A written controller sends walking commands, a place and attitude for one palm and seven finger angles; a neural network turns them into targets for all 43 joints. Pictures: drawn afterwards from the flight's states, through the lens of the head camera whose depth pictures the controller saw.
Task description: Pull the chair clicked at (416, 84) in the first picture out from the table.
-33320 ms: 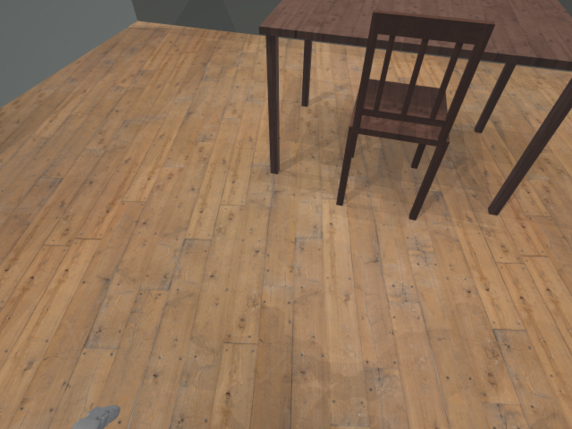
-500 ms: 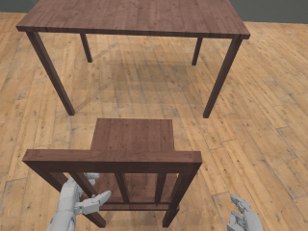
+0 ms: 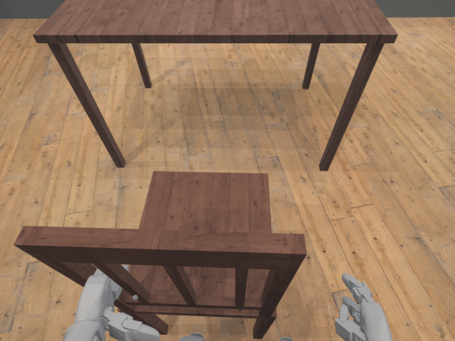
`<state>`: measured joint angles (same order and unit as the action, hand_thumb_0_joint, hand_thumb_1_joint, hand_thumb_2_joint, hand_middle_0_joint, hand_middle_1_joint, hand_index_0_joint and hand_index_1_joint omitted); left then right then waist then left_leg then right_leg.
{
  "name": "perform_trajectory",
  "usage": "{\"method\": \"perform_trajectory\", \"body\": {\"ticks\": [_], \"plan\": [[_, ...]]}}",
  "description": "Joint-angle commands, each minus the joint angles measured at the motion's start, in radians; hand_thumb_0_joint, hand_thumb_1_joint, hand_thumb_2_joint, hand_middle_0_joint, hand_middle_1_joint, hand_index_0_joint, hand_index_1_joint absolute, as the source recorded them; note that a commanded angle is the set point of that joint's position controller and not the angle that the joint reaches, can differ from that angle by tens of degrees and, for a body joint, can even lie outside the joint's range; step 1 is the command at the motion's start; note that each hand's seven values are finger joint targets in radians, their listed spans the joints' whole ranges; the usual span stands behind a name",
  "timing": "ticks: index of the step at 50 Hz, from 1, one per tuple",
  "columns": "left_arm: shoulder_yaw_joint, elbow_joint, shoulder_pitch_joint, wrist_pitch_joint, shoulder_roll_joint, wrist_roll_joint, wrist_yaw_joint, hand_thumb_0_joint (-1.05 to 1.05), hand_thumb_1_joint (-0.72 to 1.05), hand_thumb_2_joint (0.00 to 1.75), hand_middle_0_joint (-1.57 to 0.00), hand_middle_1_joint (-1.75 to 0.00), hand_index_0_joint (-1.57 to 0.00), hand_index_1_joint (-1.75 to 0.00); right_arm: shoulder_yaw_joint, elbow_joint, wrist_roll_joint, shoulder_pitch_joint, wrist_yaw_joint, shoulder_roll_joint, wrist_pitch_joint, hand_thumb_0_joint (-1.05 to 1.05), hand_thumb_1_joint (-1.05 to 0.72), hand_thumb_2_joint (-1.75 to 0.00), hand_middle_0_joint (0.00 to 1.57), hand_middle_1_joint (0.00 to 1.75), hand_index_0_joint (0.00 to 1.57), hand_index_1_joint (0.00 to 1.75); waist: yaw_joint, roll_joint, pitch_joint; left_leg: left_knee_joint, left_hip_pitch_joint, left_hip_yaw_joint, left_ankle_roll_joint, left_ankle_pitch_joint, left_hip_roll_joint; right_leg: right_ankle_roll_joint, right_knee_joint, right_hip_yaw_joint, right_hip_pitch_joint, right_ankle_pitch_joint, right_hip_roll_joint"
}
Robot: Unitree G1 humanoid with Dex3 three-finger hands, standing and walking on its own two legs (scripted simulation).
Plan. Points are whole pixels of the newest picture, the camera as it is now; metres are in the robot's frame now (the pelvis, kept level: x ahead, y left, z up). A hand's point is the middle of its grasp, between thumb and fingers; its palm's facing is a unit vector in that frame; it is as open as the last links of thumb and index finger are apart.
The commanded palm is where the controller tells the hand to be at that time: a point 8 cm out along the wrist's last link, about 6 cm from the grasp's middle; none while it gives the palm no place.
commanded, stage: draw the fingers out of the gap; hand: left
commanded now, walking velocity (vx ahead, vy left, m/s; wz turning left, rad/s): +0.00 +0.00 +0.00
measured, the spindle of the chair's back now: (183, 283) +0.23 +0.10 -0.05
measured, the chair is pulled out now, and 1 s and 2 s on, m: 0.65 0.66 0.64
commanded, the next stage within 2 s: draw the hand back to the body in 0.84 s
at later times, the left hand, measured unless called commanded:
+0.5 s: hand (136, 330) +0.15 +0.16 -0.03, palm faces +0.13 -0.98 -0.13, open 17.4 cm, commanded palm +0.11 +0.22 -0.01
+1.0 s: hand out of the picture +0.08 +0.17 -0.03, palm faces +0.18 -0.97 -0.14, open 17.3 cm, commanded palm +0.04 +0.23 +0.00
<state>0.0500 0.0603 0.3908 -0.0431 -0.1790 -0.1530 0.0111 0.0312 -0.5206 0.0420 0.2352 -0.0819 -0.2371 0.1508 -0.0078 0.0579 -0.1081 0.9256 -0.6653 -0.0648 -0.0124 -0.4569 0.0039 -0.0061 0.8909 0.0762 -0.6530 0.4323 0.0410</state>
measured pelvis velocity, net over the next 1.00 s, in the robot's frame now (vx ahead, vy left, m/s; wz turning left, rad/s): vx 0.00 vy -0.01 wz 0.00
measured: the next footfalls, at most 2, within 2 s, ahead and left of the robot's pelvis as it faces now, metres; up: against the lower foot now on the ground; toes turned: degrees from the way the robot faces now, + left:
none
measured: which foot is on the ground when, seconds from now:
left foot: down 0.00-1.00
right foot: down 0.00-1.00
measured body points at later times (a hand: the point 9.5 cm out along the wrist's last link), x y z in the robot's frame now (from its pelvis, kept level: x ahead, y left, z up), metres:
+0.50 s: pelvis +0.01 -0.01 -0.01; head +0.04 -0.02 +0.44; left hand +0.14 +0.21 -0.01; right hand +0.18 -0.26 -0.08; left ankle +0.00 +0.13 -0.69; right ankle +0.00 -0.13 -0.69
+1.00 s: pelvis +0.00 -0.01 -0.02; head +0.03 -0.02 +0.43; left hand +0.07 +0.22 -0.01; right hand +0.20 -0.25 -0.09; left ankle +0.00 +0.13 -0.69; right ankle +0.00 -0.13 -0.69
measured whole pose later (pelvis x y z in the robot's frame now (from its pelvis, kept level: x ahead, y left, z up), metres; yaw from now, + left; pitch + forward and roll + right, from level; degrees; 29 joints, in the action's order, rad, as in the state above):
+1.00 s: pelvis +0.00 -0.01 -0.02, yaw +0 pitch +13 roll -2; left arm 0.05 -0.25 0.93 0.00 -0.17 -0.15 0.04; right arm -0.06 -0.49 0.07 0.23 -0.14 -0.18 0.14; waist 0.02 0.05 -0.18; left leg 1.08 -0.76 -0.09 -0.03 -0.54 -0.02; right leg 0.01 1.03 0.10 -0.74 0.51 0.02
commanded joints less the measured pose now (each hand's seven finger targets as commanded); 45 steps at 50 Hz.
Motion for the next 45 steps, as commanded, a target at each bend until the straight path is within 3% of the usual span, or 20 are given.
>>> {"method": "perform_trajectory", "body": {"ticks": [1,3,4,7,10,16,21,28,29,31,39,40,45], "plan": [[0.083,-0.186,0.011,0.024,-0.110,0.009,-0.023,0.00,-0.55,0.20,0.00,0.00,0.00,0.00,-0.065,0.156,-0.001,-0.035,-0.015,-0.127,0.054,0.00,-0.90,-0.90,0.20,0.30,0.20,0.30,-0.017,-0.043,-0.197,-0.119,0.074,0.014,0.030,0.299,-0.007,0.022,-0.111,-0.001,0.149,-0.274,-0.004],[0.100,-0.177,0.028,0.017,-0.120,0.005,-0.020,0.00,-0.55,0.20,0.00,0.00,0.00,0.00,-0.069,0.154,0.002,-0.035,-0.019,-0.128,0.051,0.00,-0.90,-0.90,0.20,0.30,0.20,0.30,-0.020,-0.074,-0.187,-0.113,0.053,0.019,0.032,0.277,-0.007,0.018,-0.116,-0.003,0.145,-0.264,-0.005],[0.079,-0.219,0.002,0.020,-0.117,0.004,-0.017,0.00,-0.55,0.20,0.00,0.00,0.00,0.00,-0.065,0.158,0.003,-0.033,-0.019,-0.130,0.054,0.00,-0.90,-0.90,0.20,0.30,0.20,0.30,-0.025,-0.024,-0.184,-0.115,0.064,0.017,0.034,0.282,-0.005,0.022,-0.121,-0.008,0.145,-0.266,-0.003],[0.085,-0.221,0.134,0.005,-0.105,0.002,-0.020,0.00,-0.55,0.20,0.00,0.00,0.00,0.00,-0.071,0.162,0.006,-0.048,-0.018,-0.112,0.057,0.00,-0.90,-0.90,0.20,0.30,0.20,0.30,-0.003,-0.022,-0.187,-0.119,0.061,0.020,0.032,0.281,-0.007,0.023,-0.120,-0.003,0.158,-0.251,-0.002],[0.079,-0.260,0.163,0.000,-0.105,0.005,-0.025,0.00,-0.55,0.20,0.00,0.00,0.00,0.00,-0.074,0.165,0.007,-0.051,-0.018,-0.109,0.057,0.00,-0.90,-0.90,0.20,0.30,0.20,0.30,-0.005,-0.028,-0.172,-0.120,0.050,0.019,0.034,0.273,-0.007,0.023,-0.121,-0.002,0.158,-0.247,-0.002],[0.100,-0.306,0.305,0.001,-0.114,0.014,-0.037,0.00,-0.55,0.20,0.00,0.00,0.00,0.00,-0.086,0.173,0.008,-0.067,-0.018,-0.088,0.051,0.00,-0.90,-0.90,0.20,0.30,0.20,0.30,0.015,-0.018,-0.144,-0.110,0.024,0.028,0.034,0.257,-0.006,0.026,-0.115,-0.010,0.152,-0.238,-0.004],[0.095,-0.346,0.336,0.019,-0.106,0.014,-0.041,0.00,-0.55,0.20,0.00,0.00,0.00,0.00,-0.087,0.179,0.008,-0.069,-0.025,-0.083,0.051,0.00,-0.90,-0.90,0.20,0.30,0.20,0.30,0.004,-0.020,-0.103,-0.091,-0.002,0.027,0.037,0.222,-0.003,0.026,-0.111,-0.010,0.109,-0.195,-0.009],[0.085,-0.375,0.446,0.054,-0.089,0.010,-0.025,0.00,-0.55,0.20,0.00,0.00,0.00,0.00,-0.098,0.181,0.009,-0.068,-0.035,-0.070,0.053,0.00,-0.90,-0.90,0.20,0.30,0.20,0.30,0.007,-0.072,-0.152,-0.050,-0.010,0.024,0.042,0.236,0.000,0.024,-0.084,-0.010,0.106,-0.225,-0.012],[0.104,-0.384,0.456,0.055,-0.109,0.012,-0.022,0.00,-0.55,0.20,0.00,0.00,0.00,0.00,-0.103,0.180,0.009,-0.068,-0.036,-0.070,0.051,0.00,-0.90,-0.90,0.20,0.30,0.20,0.30,0.014,-0.038,-0.169,-0.045,-0.010,0.024,0.042,0.245,0.003,0.029,-0.080,-0.016,0.117,-0.239,-0.011],[0.095,-0.401,0.496,0.056,-0.104,0.013,-0.015,0.00,-0.55,0.20,0.00,0.00,0.00,0.00,-0.103,0.183,0.012,-0.078,-0.036,-0.063,0.047,0.00,-0.90,-0.90,0.20,0.30,0.20,0.30,0.019,-0.022,-0.170,-0.042,-0.008,0.026,0.041,0.245,0.004,0.028,-0.072,-0.014,0.111,-0.234,-0.008],[0.083,-0.435,0.567,0.066,-0.091,0.010,0.008,0.00,-0.55,0.20,0.00,0.00,0.00,0.00,-0.112,0.197,0.016,-0.089,-0.049,-0.055,0.040,0.00,-0.90,-0.90,0.20,0.30,0.20,0.30,0.014,-0.066,-0.119,-0.014,-0.051,0.018,0.048,0.211,0.002,0.031,-0.069,-0.017,0.073,-0.194,-0.013],[0.076,-0.454,0.577,0.073,-0.089,0.008,0.010,0.00,-0.55,0.20,0.00,0.00,0.00,0.00,-0.110,0.199,0.015,-0.083,-0.048,-0.054,0.043,0.00,-0.90,-0.90,0.20,0.30,0.20,0.30,0.016,-0.042,-0.138,-0.012,-0.042,0.019,0.047,0.216,0.005,0.030,-0.063,-0.016,0.074,-0.199,-0.011],[0.075,-0.472,0.680,0.087,-0.088,0.013,0.020,0.00,-0.55,0.20,0.00,0.00,0.00,0.00,-0.121,0.204,0.018,-0.090,-0.052,-0.042,0.043,0.00,-0.90,-0.90,0.20,0.30,0.20,0.30,0.028,-0.056,-0.143,0.005,-0.057,0.018,0.045,0.227,0.005,0.034,-0.042,-0.016,0.075,-0.220,-0.010]]}}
